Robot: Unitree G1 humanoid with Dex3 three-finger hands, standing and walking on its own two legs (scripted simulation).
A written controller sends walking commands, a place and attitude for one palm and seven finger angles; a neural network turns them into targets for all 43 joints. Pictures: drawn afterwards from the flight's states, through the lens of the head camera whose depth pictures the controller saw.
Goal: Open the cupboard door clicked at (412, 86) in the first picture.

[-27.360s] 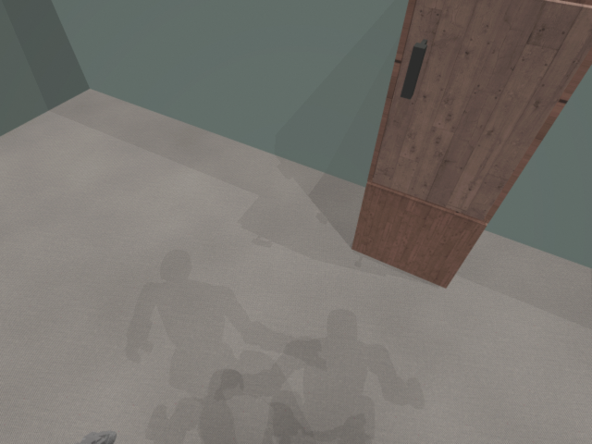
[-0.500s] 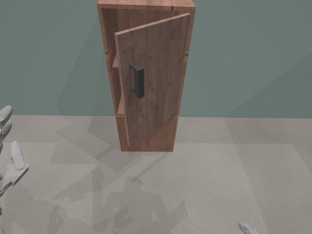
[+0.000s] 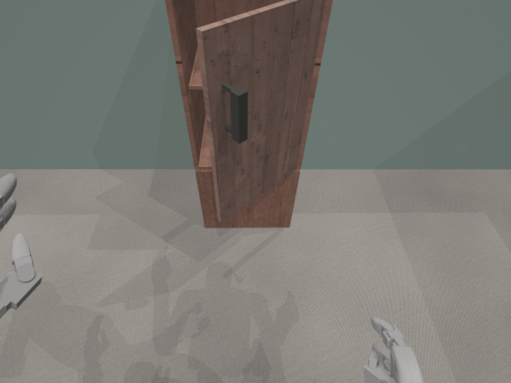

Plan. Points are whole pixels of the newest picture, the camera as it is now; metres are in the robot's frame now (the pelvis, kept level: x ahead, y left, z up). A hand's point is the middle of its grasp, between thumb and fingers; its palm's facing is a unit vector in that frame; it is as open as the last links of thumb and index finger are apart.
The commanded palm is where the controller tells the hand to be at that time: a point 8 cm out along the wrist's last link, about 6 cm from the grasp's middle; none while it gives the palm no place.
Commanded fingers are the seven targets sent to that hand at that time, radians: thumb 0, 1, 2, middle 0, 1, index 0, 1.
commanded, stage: stop stepping back and stand still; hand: left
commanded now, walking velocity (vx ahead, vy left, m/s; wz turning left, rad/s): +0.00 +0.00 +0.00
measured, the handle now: (233, 112) +0.64 +0.10 +0.07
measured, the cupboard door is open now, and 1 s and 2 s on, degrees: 42 42 42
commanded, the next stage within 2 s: let the arm hang, fingers relaxed in 0.12 s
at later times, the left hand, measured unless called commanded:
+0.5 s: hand out of the picture +0.03 +0.19 -0.17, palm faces -0.03 -0.98 -0.19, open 7.4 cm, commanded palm none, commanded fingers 0.00 0.90 0.90 -0.20 -0.30 -0.20 -0.30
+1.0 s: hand out of the picture -0.06 +0.19 -0.17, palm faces +0.08 -0.97 -0.24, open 7.4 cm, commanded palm none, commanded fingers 0.00 0.90 0.90 -0.20 -0.30 -0.20 -0.30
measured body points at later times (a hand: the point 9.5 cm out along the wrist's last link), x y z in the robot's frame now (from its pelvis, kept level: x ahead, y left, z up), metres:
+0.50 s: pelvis -0.03 +0.01 -0.01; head -0.01 +0.01 +0.44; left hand +0.03 +0.24 -0.15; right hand +0.06 -0.25 -0.14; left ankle +0.03 +0.11 -0.74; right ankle -0.02 -0.11 -0.74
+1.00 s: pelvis -0.02 +0.00 +0.00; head -0.01 -0.01 +0.45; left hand -0.07 +0.24 -0.15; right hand -0.03 -0.21 -0.17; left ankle +0.03 +0.11 -0.74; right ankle -0.02 -0.11 -0.74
